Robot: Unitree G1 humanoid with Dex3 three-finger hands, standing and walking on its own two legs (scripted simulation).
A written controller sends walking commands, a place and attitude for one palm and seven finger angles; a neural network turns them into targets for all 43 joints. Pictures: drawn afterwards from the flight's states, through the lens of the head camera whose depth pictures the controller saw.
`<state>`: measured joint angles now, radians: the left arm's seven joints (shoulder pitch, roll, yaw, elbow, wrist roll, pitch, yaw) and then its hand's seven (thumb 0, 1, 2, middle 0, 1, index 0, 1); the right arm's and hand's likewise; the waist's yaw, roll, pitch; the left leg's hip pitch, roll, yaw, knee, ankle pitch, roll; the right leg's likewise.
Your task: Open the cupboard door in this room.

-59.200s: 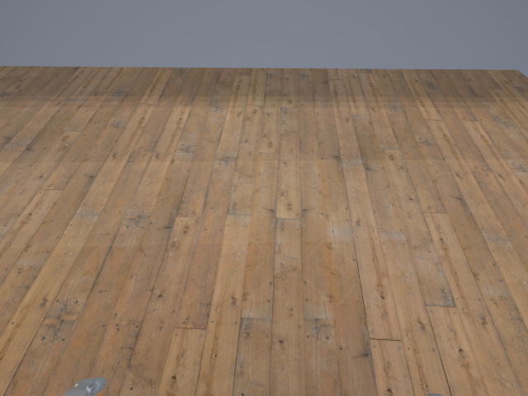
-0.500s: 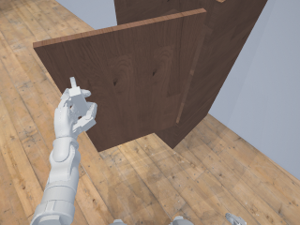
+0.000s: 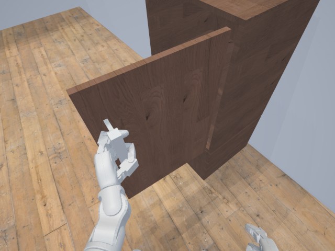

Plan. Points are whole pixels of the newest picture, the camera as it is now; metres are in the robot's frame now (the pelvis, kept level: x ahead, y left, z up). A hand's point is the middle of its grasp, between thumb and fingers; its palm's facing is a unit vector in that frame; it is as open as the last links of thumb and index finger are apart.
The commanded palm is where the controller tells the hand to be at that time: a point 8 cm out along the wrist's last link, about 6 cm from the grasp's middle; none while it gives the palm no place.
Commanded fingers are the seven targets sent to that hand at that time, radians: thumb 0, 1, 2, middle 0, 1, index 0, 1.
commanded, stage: open thumb and fingers to let go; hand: left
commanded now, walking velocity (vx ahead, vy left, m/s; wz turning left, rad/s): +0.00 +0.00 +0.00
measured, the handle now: (117, 144) +0.36 +0.14 +0.05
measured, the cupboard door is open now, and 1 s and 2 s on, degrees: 86 86 89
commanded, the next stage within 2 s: slide the hand sideways off the handle in 0.88 s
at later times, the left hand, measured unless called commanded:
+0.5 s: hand (129, 161) +0.31 +0.10 +0.05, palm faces +0.31 -0.95 +0.01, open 11.0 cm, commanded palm +0.27 +0.15 +0.05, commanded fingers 0.00 -0.50 0.30 -0.29 -1.15 -0.29 -1.15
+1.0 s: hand (131, 162) +0.31 +0.10 +0.05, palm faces +0.29 -0.96 +0.00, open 14.9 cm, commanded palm +0.27 +0.14 +0.05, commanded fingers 0.00 -0.50 0.30 -0.15 -0.30 -0.15 -0.30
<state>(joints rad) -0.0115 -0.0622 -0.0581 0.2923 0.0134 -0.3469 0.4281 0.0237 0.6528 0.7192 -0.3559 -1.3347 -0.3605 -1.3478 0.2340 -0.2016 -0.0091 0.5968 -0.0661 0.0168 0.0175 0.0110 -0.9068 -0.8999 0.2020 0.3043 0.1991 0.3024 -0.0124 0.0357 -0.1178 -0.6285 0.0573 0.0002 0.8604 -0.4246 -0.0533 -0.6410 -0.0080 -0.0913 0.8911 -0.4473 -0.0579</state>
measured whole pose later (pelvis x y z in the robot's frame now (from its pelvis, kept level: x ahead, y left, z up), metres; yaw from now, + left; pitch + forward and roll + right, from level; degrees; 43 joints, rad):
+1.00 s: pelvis -0.02 +0.04 -0.01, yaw +0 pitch +11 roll -1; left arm -0.10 -0.10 -0.18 0.32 0.09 -0.31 0.54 -0.01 -0.50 0.30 -0.37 -0.65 -0.35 -0.65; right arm 0.20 -0.17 0.01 0.61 -0.08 0.00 0.01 0.01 -0.91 -0.90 0.20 0.30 0.20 0.30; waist 0.00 0.03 -0.11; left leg -0.70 0.03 0.01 0.95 -0.44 0.00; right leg -0.69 -0.04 -0.08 0.93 -0.43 -0.01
